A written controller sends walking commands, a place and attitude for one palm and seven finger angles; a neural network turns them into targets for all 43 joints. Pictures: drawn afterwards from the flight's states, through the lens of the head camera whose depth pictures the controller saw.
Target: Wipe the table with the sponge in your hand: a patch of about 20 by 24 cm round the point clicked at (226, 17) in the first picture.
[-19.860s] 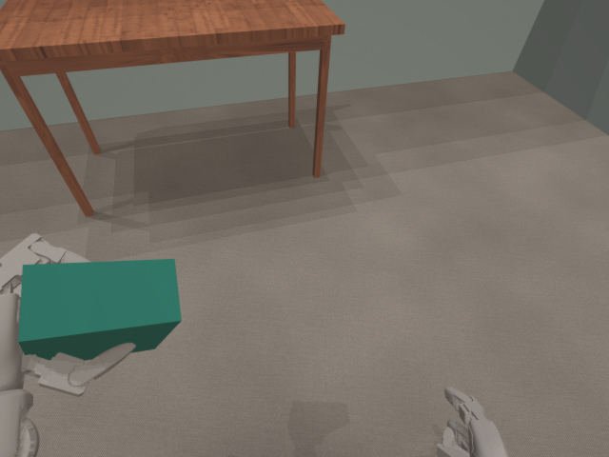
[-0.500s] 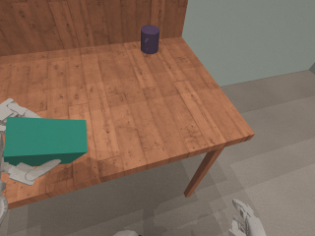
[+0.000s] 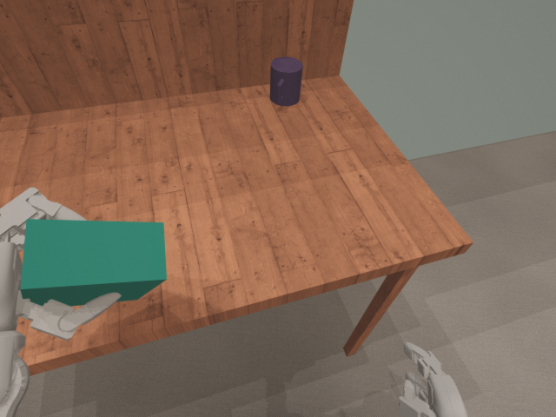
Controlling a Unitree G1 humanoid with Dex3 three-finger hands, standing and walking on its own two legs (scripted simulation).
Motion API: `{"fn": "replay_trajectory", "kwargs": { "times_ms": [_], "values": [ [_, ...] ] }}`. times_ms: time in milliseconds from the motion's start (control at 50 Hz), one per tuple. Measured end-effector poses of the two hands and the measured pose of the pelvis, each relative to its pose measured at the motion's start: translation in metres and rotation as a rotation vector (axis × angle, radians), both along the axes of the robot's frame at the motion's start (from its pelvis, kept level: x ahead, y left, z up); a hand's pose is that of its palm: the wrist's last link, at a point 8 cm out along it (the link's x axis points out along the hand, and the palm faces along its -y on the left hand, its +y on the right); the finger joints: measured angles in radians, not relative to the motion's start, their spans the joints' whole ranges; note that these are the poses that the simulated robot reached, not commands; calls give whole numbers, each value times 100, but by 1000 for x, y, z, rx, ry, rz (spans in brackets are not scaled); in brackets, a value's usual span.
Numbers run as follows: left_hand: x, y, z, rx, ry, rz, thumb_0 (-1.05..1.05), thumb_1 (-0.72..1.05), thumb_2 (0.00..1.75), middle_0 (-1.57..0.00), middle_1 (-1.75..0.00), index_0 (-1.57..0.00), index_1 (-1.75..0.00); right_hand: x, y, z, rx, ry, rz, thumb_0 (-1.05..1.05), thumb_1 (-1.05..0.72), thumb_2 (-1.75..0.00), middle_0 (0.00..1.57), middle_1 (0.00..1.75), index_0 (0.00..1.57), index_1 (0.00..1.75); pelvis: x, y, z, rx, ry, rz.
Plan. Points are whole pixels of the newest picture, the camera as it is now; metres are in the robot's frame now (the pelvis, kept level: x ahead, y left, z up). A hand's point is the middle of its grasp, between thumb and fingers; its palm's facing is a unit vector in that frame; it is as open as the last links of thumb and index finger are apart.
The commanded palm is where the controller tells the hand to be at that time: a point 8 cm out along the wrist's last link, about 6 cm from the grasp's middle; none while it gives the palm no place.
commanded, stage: come to a stop and stand still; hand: left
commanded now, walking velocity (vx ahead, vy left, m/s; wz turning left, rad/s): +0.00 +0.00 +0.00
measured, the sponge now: (112, 266) +0.24 +0.22 +0.14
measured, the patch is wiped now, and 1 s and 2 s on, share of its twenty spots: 0.00 0.00 0.00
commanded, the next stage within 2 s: look again from close up in 0.06 s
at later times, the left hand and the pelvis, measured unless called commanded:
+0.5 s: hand (126, 251) +0.24 +0.20 +0.16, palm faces +0.36 -0.84 -0.41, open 10.2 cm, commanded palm +0.19 +0.24 +0.17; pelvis +0.03 -0.04 +0.00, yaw +0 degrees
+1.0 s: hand (191, 242) +0.26 +0.14 +0.16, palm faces +0.32 -0.86 -0.39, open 10.2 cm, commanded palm +0.21 +0.18 +0.17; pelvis +0.04 -0.10 +0.00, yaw -1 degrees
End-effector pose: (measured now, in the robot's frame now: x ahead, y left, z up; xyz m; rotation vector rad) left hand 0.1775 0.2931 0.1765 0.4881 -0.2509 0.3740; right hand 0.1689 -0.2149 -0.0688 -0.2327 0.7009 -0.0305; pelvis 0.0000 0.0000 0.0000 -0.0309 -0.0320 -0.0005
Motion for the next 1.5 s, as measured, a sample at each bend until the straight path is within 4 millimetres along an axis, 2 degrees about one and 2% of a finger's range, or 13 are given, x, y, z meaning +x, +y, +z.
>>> {"fn": "replay_trajectory", "kwargs": {
  "times_ms": [220, 400, 640, 860, 1000, 1140, 1340, 1500],
  "values": [
    [12, -16, -12, -31, 35, -24, -2, -50, 102, -71, -136, -73, -135, 9, -17, 6, -7, -33, -33, 2, -90, -90, 20, 30, 21, 30, 8, -13, 0, 11, 5, -7],
    [21, -39, -2, -11, 11, -51, -2, -50, 102, -70, -136, -73, -135, 19, -31, 6, 4, -38, -31, 2, -90, -90, 20, 30, 21, 30, 19, -31, 1, 13, 19, -5],
    [36, -64, -7, -41, 41, -35, -2, -50, 102, -70, -136, -73, -135, 33, -64, 2, 3, -30, -59, 2, -90, -90, 20, 30, 21, 30, 36, -56, 1, 21, 27, -5],
    [49, -92, -5, -50, 29, -62, -2, -50, 102, -70, -136, -73, -135, 39, -93, 4, 7, -31, -77, 2, -90, -90, 20, 30, 21, 30, 40, -83, -1, 28, 35, -7],
    [50, -111, -4, -36, 43, -80, -2, -50, 102, -70, -136, -73, -135, 38, -112, -2, 13, -10, -93, 1, -90, -90, 20, 30, 21, 30, 42, -99, -4, 26, 39, -12],
    [51, -122, -6, -31, 46, -74, -2, -50, 102, -70, -136, -73, -135, 33, -130, -9, 10, 14, -112, 2, -90, -90, 20, 30, 21, 30, 42, -113, -8, 29, 29, -17],
    [40, -141, -6, -37, 25, -100, -2, -50, 102, -70, -136, -73, -135, 20, -150, -9, 0, 10, -134, 2, -90, -90, 20, 30, 21, 30, 32, -126, -12, 31, 10, -16],
    [29, -140, -4, -25, 31, -65, -2, -50, 102, -70, -136, -73, -135, 7, -152, -13, 13, 33, -141, 1, -90, -90, 20, 30, 21, 30, 29, -128, -8, 29, -4, -7]
  ]
}}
